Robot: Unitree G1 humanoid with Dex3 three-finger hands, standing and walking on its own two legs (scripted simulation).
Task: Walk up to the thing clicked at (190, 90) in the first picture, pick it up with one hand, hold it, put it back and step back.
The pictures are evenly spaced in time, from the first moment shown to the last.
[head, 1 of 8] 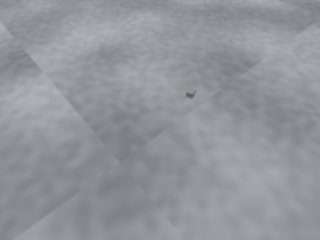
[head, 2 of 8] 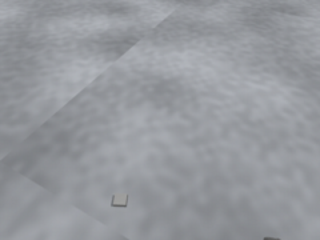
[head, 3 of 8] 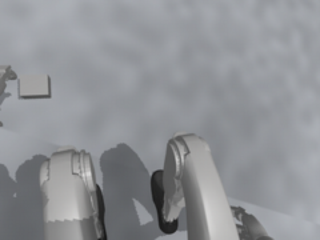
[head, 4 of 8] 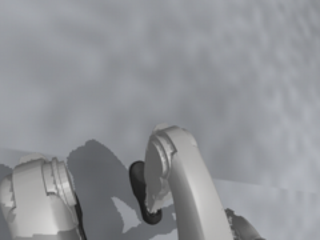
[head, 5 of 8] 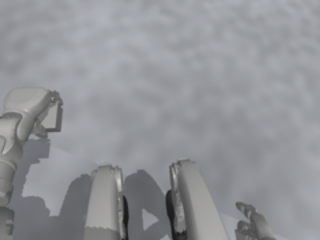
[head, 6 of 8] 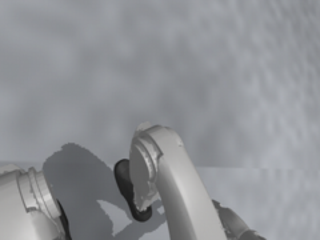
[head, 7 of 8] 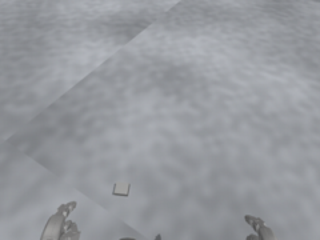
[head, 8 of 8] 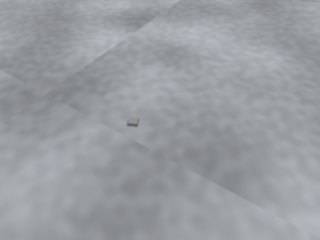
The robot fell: no
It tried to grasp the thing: yes
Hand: left
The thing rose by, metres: 0.69
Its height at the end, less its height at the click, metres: +0.00
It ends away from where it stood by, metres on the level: 0.02
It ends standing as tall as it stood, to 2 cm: yes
